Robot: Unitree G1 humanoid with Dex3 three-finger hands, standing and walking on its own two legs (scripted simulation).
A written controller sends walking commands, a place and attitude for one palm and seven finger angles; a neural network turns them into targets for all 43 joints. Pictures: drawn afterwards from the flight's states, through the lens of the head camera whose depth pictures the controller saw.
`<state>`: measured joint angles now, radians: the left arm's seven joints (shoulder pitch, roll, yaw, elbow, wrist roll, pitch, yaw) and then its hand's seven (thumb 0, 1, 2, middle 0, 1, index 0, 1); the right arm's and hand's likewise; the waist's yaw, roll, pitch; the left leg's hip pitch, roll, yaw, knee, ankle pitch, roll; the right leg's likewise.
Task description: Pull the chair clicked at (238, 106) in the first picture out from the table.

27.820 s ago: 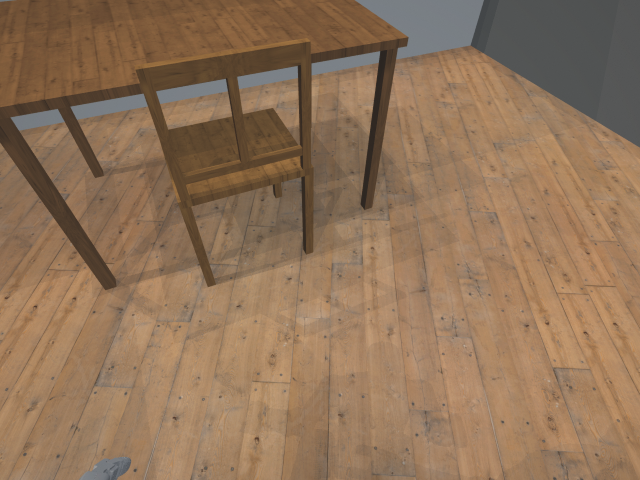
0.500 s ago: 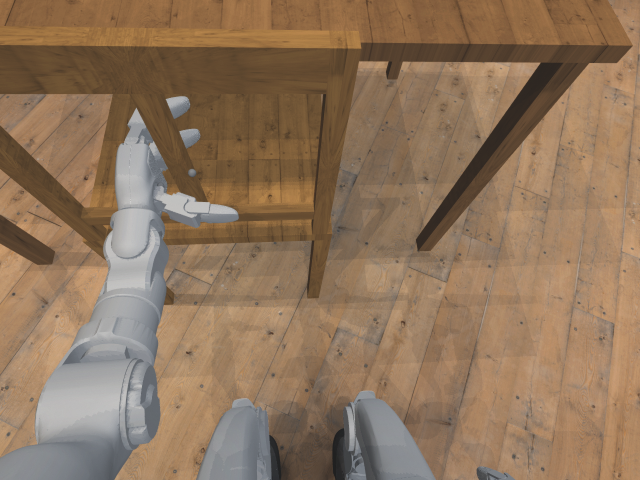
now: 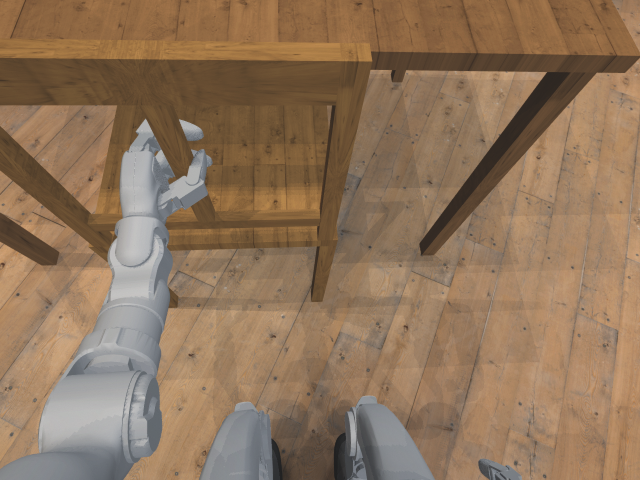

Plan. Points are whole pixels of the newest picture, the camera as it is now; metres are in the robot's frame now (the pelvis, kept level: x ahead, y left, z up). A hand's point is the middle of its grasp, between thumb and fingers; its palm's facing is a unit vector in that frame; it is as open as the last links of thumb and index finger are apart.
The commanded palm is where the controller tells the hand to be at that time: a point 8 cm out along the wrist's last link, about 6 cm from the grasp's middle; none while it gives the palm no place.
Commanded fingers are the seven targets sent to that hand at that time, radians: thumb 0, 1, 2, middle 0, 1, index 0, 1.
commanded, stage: hook a spindle and tug to test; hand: left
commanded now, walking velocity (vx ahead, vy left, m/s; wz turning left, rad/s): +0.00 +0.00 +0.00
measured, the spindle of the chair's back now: (186, 170) +0.50 +0.15 +0.00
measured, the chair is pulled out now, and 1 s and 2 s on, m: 0.00 0.07 0.22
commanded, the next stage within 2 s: step backward, pulling the chair out in 0.56 s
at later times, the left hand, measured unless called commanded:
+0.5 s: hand (197, 204) +0.44 +0.13 +0.02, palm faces -0.01 -1.00 -0.01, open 5.6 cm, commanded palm +0.41 +0.17 +0.02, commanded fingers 0.00 0.90 0.90 -0.50 -1.45 -0.50 -1.45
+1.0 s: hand (203, 226) +0.40 +0.11 +0.04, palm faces -0.03 -0.99 -0.11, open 5.7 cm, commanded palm +0.39 +0.17 +0.04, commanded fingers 0.00 0.90 0.90 -0.50 -1.45 -0.50 -1.45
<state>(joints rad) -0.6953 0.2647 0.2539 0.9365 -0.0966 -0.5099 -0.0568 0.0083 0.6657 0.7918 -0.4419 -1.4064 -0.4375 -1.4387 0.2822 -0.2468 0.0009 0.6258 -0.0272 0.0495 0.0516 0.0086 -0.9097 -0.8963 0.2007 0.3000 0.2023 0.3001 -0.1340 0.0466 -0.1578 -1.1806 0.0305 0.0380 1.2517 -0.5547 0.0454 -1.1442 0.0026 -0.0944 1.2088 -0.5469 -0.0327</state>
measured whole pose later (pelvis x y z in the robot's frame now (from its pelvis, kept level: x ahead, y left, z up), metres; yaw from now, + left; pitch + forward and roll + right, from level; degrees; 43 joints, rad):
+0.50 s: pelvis +0.01 +0.00 +0.01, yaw +0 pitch +26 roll -2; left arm -0.46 0.20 0.17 0.71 -0.12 -0.48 -0.04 0.01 0.69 0.76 -0.40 -1.42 -0.41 -1.45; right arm 0.28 -0.24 -0.01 0.59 -0.01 0.05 0.06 0.01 -0.91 -0.90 0.20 0.30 0.20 0.30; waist -0.10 0.04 -0.17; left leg -1.10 0.03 0.05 1.21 -0.56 0.05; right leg -1.07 0.00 -0.08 1.17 -0.55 -0.02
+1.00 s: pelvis +0.01 +0.01 +0.09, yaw +0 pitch +14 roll -2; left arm -0.51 0.17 0.03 0.95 -0.06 -0.21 0.09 0.08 0.67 0.75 -0.32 -1.14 -0.46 -1.45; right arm 0.27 -0.24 0.02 0.60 0.05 0.16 -0.10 0.01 -0.91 -0.90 0.20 0.30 0.20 0.30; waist -0.10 0.01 -0.03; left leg -0.61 0.00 0.06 0.69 -0.33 0.05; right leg -0.58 0.01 -0.06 0.66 -0.30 0.00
